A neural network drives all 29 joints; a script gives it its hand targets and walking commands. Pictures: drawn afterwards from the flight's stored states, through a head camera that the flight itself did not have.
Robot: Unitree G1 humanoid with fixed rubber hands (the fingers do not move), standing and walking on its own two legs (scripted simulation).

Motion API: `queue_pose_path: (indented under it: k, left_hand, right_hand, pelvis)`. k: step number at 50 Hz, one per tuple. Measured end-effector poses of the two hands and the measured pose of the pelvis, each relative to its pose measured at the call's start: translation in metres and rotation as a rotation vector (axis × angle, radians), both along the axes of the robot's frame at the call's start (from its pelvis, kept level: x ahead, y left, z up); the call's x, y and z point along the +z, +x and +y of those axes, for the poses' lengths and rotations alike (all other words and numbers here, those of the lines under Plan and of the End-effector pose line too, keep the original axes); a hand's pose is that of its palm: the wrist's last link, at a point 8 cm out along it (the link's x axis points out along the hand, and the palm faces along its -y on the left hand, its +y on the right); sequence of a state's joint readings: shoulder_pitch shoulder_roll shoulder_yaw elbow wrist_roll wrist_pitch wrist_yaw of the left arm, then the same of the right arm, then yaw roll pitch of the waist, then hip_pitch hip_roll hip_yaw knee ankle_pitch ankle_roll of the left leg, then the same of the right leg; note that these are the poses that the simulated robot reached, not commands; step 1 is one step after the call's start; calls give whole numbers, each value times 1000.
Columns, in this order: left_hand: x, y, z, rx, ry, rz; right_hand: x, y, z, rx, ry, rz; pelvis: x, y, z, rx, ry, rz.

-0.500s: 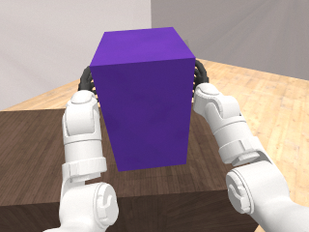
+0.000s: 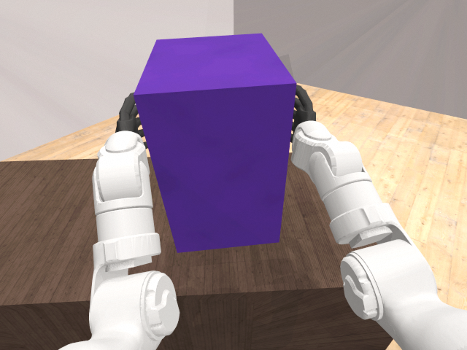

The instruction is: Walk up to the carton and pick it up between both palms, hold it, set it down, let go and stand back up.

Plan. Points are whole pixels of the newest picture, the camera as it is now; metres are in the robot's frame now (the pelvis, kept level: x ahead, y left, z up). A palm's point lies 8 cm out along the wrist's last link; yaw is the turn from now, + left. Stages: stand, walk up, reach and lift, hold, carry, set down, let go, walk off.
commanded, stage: hold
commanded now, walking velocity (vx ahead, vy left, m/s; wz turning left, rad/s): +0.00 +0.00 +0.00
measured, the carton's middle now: (219, 143) +0.40 +0.01 +0.23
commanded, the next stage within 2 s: none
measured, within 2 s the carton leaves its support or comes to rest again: neither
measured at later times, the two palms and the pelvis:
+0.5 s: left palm (129, 141) +0.36 +0.15 +0.26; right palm (303, 134) +0.36 -0.12 +0.26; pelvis -0.01 +0.00 +0.00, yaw -1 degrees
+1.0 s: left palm (131, 136) +0.36 +0.14 +0.27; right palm (308, 130) +0.35 -0.13 +0.27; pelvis -0.01 +0.01 +0.00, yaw -2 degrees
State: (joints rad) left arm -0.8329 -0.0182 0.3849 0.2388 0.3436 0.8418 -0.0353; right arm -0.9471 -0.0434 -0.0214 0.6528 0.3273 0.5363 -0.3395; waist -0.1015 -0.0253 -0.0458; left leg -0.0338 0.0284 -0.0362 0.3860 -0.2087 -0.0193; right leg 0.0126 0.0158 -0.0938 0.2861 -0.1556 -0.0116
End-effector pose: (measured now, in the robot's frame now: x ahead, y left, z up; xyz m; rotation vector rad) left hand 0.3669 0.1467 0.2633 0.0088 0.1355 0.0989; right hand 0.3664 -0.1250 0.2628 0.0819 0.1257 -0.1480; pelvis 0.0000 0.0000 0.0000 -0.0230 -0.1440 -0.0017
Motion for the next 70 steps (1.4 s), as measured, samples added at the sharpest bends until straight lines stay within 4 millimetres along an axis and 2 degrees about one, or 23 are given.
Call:
queue_pose_path:
  k: [7, 28, 39, 54, 70]
  left_hand:
    - [-5, -1, -3, -11, 1, 3]
    - [0, -4, 0, 0, 9, 3]
    - [-5, -10, -4, -23, 11, 14]
    - [13, -5, -3, -13, 14, -2]
    - [-9, -5, -5, -27, 13, 25]
  right_hand:
    - [-5, -4, -3, -13, 7, 3]
    - [-4, -5, 0, -2, 10, 1]
    - [-4, -16, -3, -21, -1, 13]
    - [9, -10, -3, -14, -1, -2]
    - [-7, -12, -5, -23, 6, 25]
  pelvis:
    - [0, 2, 2, -1, -1, -16]
    - [0, -6, 3, -15, 2, -4]
    - [0, -5, 4, -11, 2, -18]
    - [0, -6, 5, -23, 7, -2]
    - [0, -2, 5, -11, 1, -10]
